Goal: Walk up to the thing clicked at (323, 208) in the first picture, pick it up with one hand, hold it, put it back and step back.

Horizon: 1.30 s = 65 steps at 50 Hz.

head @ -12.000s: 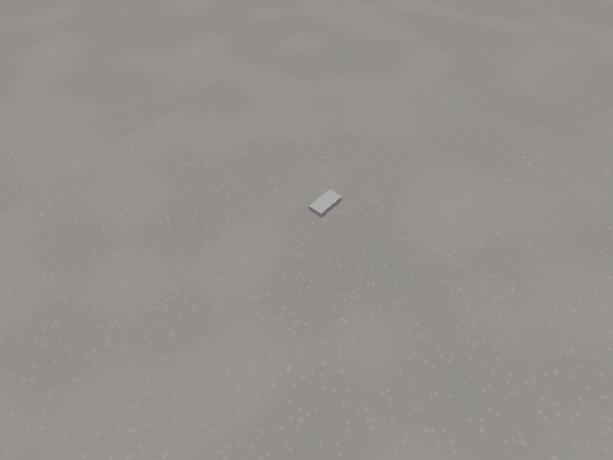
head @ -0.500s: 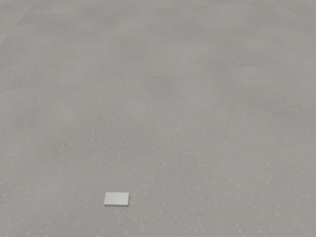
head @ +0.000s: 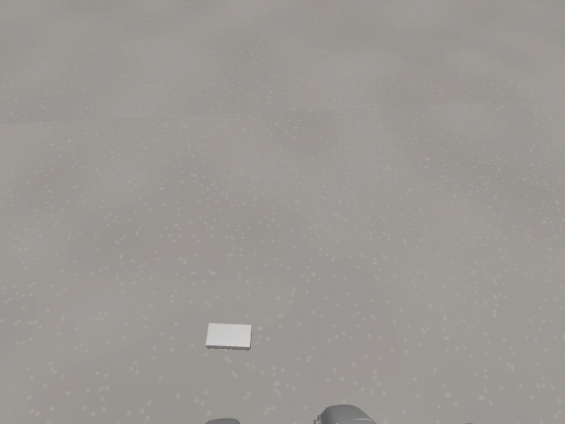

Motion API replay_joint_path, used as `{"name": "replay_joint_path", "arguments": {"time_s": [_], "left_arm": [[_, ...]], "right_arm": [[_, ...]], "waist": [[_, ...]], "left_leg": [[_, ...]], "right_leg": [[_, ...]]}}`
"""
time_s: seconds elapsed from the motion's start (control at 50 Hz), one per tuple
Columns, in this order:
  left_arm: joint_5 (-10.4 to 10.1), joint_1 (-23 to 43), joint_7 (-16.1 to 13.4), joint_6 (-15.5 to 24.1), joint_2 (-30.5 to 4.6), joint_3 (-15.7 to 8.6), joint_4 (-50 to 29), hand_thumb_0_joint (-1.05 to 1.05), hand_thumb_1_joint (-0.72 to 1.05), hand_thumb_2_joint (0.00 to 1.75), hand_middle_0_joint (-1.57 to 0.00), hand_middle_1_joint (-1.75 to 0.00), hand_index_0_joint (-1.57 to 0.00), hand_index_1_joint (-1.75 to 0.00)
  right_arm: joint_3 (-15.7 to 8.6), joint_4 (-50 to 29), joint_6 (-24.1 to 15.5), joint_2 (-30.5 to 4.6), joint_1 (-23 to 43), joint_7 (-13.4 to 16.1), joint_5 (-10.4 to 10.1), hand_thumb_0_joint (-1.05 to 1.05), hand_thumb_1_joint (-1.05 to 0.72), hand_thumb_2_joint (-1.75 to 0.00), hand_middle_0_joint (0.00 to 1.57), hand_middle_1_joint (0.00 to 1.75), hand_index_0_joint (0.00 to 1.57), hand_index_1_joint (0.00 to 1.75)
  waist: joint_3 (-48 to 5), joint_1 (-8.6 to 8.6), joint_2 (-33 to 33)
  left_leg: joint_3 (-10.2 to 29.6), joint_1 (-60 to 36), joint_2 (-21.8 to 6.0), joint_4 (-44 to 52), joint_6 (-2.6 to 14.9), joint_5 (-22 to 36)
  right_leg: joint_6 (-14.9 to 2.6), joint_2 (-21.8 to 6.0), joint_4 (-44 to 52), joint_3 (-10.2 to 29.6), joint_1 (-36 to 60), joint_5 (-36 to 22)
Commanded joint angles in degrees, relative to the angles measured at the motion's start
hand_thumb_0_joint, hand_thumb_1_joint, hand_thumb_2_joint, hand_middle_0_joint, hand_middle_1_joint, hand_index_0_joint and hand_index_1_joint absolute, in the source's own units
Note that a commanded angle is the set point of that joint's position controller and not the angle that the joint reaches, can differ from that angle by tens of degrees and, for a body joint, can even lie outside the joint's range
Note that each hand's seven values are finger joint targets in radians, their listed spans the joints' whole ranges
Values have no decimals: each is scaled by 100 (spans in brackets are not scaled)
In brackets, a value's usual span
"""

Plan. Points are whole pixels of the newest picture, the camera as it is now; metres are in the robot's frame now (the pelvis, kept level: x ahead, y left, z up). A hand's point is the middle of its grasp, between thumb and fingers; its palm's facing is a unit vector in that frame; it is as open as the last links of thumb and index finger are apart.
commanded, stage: walk up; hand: left
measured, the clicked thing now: (229, 336) +0.44 +0.17 -0.75
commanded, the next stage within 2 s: stand in 1.62 s
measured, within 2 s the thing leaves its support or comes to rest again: neither
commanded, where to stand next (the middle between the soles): +0.05 -0.05 m, yaw -2 degrees
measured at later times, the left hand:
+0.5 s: hand out of the picture +0.11 +0.18 -0.14, palm faces -0.10 -0.93 -0.36, open 7.4 cm
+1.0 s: hand out of the picture +0.08 +0.21 -0.13, palm faces -0.01 -0.94 -0.34, open 7.4 cm
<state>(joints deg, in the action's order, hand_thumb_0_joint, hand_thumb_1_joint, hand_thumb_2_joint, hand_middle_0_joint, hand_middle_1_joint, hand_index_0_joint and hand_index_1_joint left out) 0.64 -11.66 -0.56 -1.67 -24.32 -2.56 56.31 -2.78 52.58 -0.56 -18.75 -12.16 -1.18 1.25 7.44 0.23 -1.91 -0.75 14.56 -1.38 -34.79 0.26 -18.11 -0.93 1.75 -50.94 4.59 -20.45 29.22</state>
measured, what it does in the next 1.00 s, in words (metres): steps on the spot: right foot, then left foot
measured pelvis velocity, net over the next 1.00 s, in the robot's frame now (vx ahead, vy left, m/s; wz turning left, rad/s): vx -0.01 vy -0.04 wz -0.03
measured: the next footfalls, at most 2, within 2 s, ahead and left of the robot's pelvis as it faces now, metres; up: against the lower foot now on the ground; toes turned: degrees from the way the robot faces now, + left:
right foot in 0.24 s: +0.03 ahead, -0.16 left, +0.00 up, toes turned -2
left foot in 0.56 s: +0.03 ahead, +0.08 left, +0.00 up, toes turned -4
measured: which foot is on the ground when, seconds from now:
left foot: down 0.00-0.26, up 0.28-0.54, down 0.56-1.00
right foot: up 0.00-0.22, down 0.24-1.00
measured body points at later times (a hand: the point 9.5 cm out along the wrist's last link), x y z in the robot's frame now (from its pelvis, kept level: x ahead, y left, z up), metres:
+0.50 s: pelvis -0.01 -0.06 +0.00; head +0.03 -0.07 +0.44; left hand +0.11 +0.23 -0.11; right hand +0.05 -0.39 -0.13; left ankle -0.01 +0.08 -0.71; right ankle -0.01 -0.16 -0.73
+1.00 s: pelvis -0.01 -0.04 +0.02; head -0.01 -0.05 +0.47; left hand +0.08 +0.26 -0.11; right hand +0.09 -0.34 -0.11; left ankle +0.00 +0.08 -0.73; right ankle -0.01 -0.16 -0.73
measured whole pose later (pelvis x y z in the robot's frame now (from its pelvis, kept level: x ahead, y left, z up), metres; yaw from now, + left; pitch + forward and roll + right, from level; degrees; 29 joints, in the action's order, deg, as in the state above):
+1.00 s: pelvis -0.01 -0.04 +0.02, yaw -2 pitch -3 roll +0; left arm 0.2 -5.7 1.1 0.7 -20.3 -0.9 62.7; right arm 0.2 60.2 -1.5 -20.4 -5.8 -0.7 0.1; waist 3.3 1.1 0.7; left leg 2.0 7.6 0.1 -22.7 -0.2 -11.8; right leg -0.2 0.2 -21.7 -0.6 -7.4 11.0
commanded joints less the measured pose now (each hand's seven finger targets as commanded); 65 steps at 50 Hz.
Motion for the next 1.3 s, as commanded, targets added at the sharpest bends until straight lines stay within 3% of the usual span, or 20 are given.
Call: {"name": "replay_joint_path", "arguments": {"time_s": [0.0,0.14,0.2,0.22,0.24,0.26,0.28,0.34,0.44,0.48,0.52,0.54,0.56,0.58,0.6,0.64,0.68,0.86,1.16,1.28], "left_arm": [[115,130,-4,0,-1045,-350,-654,0,90,90,-20,-30,-20,-30],[122,66,199,-79,-917,-468,-952,0,90,90,-20,-30,-20,-30],[88,-584,191,52,-734,-476,-733,0,90,90,-20,-30,-20,-30],[121,-650,138,136,-1064,-565,-692,0,90,90,-20,-30,-20,-30],[169,-492,107,235,-1490,-628,-832,0,90,90,-20,-30,-20,-30],[144,-107,92,251,-1402,-544,-992,0,90,90,-20,-30,-20,-30],[120,28,90,224,-1587,-546,-1013,0,90,90,-20,-30,-20,-30],[86,423,30,274,-1069,-408,-1072,0,90,90,-20,-30,-20,-30],[68,92,-10,334,-1116,-380,-964,0,90,90,-20,-30,-20,-30],[30,255,0,338,-1129,-358,-978,0,90,90,-20,-30,-20,-30],[-62,514,15,308,-1047,-316,-980,0,90,90,-20,-30,-20,-30],[-92,598,22,288,-947,-276,-989,0,90,90,-20,-30,-20,-30],[-120,609,30,285,-768,-219,-1010,0,90,90,-20,-30,-20,-30],[-167,528,35,267,-663,-196,-883,0,90,90,-20,-30,-20,-30],[-137,464,28,233,-782,-226,-680,0,90,90,-20,-30,-20,-30],[-35,524,41,316,-847,-211,-518,0,90,90,-20,-30,-20,-30],[-56,770,66,359,-940,-205,-460,0,90,90,-20,-30,-20,-30],[-72,904,79,372,-783,-108,100,0,90,90,-20,-30,-20,-30],[-46,948,77,354,-753,-73,508,0,90,90,-20,-30,-20,-30],[-45,860,70,351,-745,-66,577,0,90,90,-20,-30,-20,-30]], "right_arm": [[-592,-390,-173,-2047,-568,364,-67,0,-90,-90,20,30,20,30],[-579,-756,-209,-2056,-298,450,-25,0,-90,-90,20,30,20,30],[-439,-936,-126,-1864,212,375,-54,0,-90,-90,20,30,20,30],[-338,-942,-79,-1577,123,354,-99,0,-90,-90,20,30,20,30],[-195,-1020,-45,-1159,83,344,-164,0,-90,-90,20,30,20,30],[-208,-913,31,-1276,47,417,-120,0,-90,-90,20,30,20,30],[-289,-846,14,-1518,114,423,-107,0,-90,-90,20,30,20,30],[-235,-514,-35,-1483,-95,347,-181,0,-90,-90,20,30,20,30],[-143,-396,-60,-1420,-38,295,-122,0,-90,-90,20,30,20,30],[-122,-336,-100,-1368,-111,283,-105,0,-90,-90,20,30,20,30],[-134,-182,-159,-1333,-309,270,-63,0,-90,-90,20,30,20,30],[-166,-139,-187,-1396,-293,267,-41,0,-90,-90,20,30,20,30],[-203,-166,-214,-1584,-242,279,0,0,-90,-90,20,30,20,30],[-197,-256,-248,-1780,181,261,-29,0,-90,-90,20,30,20,30],[-154,-250,-243,-1788,506,219,-65,0,-90,-90,20,30,20,30],[-62,-151,-194,-1487,568,171,-103,0,-90,-90,20,30,20,30],[-17,-31,-187,-1389,401,174,-99,0,-90,-90,20,30,20,30],[38,326,-202,-1345,665,157,-134,0,-90,-90,20,30,20,30],[38,713,-174,-1341,893,137,-70,0,-90,-90,20,30,20,30],[33,762,-194,-1319,921,151,-83,0,-90,-90,20,30,20,30]], "waist": [[-611,-232,886],[-783,-116,1052],[-1085,317,925],[-1066,365,97],[-862,267,-1192],[-839,176,-395],[-807,200,-499],[-499,-34,-377],[-788,176,-605],[-901,64,-730],[-1021,-125,-534],[-1098,-141,-345],[-1219,-90,132],[-1096,123,471],[-936,232,416],[-805,174,350],[-728,4,448],[-801,41,116],[-690,40,306],[-892,60,326]], "left_leg": [[1738,-1244,-1938,734,1350,4184],[1394,-631,-1777,527,1261,3159],[580,-127,-1152,-419,810,2552],[242,426,-671,-1308,443,1634],[-33,1542,118,-2177,39,-1024],[418,1464,25,-2387,32,-1846],[543,876,-56,-2431,31,-2101],[659,992,7,-2237,46,-1493],[509,807,37,-1058,-74,-1177],[328,333,39,-339,-21,-900],[236,-436,114,741,47,301],[542,-838,-18,983,149,1118],[1368,-1092,-588,1180,367,1866],[1934,-726,-1061,1268,653,1719],[1798,-40,-1177,1104,876,1216],[1137,118,-652,1001,420,1082],[805,-229,-287,1096,198,887],[862,-655,-472,1542,205,1327],[926,-492,-517,2038,147,820],[864,-653,-518,1980,134,1277]], "right_leg": [[-42,-215,-48,106,-644,-2],[-131,-296,246,-220,-173,-149],[-220,-100,2224,-537,1100,-1261],[-249,-479,2752,242,1565,-2155],[-695,-1606,2970,2209,1826,-3315],[-1346,-2063,2912,2362,1409,-3052],[-1677,-2293,2900,2548,652,-2953],[-1178,-1474,2599,1136,908,-3308],[-1173,-1559,2491,1116,1475,-3823],[-1121,-1598,2336,993,1344,-4130],[-795,-1379,2016,632,1012,-4107],[-574,-1245,1917,541,743,-3792],[-307,-955,1647,358,452,-3189],[-109,-474,1709,24,520,-2082],[-102,-417,1958,-113,1090,-1070],[-225,-698,2719,273,1478,-1540],[-349,-924,2742,465,1090,-1905],[-154,-825,3232,195,1352,-2277],[-45,-819,3617,102,1489,-1896],[-16,-853,3559,62,1625,-2324]]}}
